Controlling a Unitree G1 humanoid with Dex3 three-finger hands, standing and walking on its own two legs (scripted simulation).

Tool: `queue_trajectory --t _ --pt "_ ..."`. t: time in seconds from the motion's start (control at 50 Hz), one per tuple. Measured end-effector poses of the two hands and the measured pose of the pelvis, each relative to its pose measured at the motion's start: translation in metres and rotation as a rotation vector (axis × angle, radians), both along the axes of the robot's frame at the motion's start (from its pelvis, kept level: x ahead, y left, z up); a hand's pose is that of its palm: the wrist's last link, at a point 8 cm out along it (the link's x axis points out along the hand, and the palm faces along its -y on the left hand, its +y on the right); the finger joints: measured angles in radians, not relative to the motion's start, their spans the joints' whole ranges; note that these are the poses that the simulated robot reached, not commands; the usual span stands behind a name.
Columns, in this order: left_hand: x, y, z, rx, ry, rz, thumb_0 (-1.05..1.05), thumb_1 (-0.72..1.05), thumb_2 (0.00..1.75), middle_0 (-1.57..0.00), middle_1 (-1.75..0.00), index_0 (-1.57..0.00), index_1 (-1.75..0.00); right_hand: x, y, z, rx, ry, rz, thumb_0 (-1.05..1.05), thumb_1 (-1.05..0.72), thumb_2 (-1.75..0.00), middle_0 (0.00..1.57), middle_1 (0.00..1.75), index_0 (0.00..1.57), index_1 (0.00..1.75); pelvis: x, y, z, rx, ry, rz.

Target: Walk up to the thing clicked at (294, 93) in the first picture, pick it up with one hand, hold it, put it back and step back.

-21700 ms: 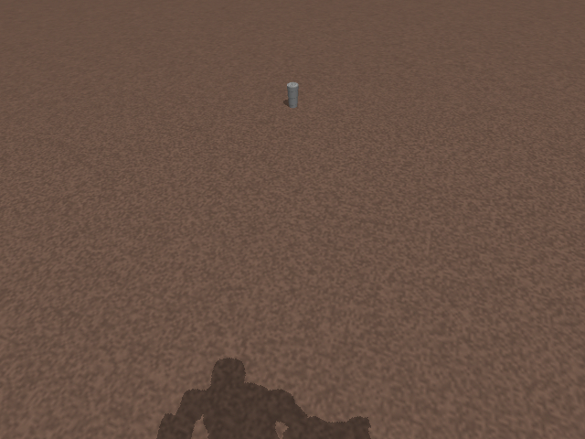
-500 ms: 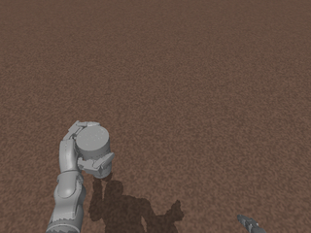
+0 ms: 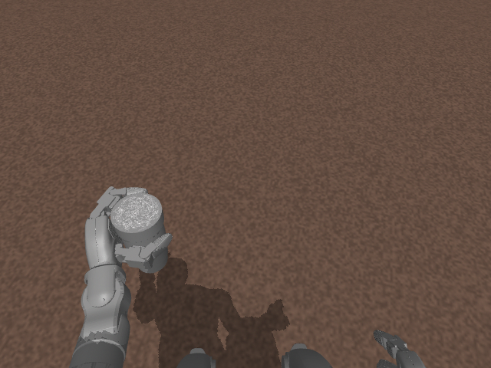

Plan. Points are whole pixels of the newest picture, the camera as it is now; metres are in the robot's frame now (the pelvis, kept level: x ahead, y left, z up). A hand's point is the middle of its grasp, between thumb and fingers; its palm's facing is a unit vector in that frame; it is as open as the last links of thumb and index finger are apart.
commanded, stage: crouch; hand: left
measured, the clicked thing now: (145, 238) +0.35 +0.19 -0.02
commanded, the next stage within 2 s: lower in 1.56 s
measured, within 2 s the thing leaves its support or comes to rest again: neither
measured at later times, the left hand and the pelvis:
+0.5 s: hand (155, 265) +0.38 +0.22 -0.24, palm faces +0.30 -0.95 -0.03, open 10.5 cm; pelvis -0.04 +0.01 -0.21, yaw -2 degrees
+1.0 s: hand (162, 280) +0.39 +0.24 -0.41, palm faces +0.29 -0.96 -0.02, open 10.4 cm; pelvis -0.07 +0.01 -0.36, yaw -4 degrees
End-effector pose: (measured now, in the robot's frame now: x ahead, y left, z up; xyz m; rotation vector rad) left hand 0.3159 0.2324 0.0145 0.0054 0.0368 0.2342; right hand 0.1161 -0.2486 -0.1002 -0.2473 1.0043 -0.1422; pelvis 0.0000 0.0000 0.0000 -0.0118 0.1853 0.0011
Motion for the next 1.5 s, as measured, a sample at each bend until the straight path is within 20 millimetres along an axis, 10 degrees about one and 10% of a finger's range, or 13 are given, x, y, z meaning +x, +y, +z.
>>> queue_trajectory --t 0.76,1.06,1.5 --pt "0.032 0.047 -0.364 0.021 -0.011 0.078 0.04 -0.39 1.07 -0.76 -1.04 -0.65 -1.04 -0.078 -0.013 -0.315 -0.069 0.311 0.085 0.01 -0.91 -0.91 0.20 0.30 0.20 0.30 -0.060 0.008 -0.301 -0.040 0.384 -0.028" --pt "0.041 0.054 -0.435 0.011 -0.006 0.057 0.04 -0.38 1.07 -0.76 -1.05 -0.64 -1.04 -0.115 -0.015 -0.368 -0.109 0.377 0.096 0.01 -0.91 -0.90 0.20 0.30 0.20 0.30 -0.074 0.013 -0.367 -0.068 0.320 -0.051" --pt "0.049 0.061 -0.498 0.007 0.001 0.054 0.04 -0.38 1.07 -0.74 -1.07 -0.63 -1.06 -0.120 -0.014 -0.382 -0.188 0.440 0.185 0.01 -0.90 -0.90 0.20 0.30 0.20 0.30 -0.075 0.021 -0.403 -0.125 0.259 -0.084"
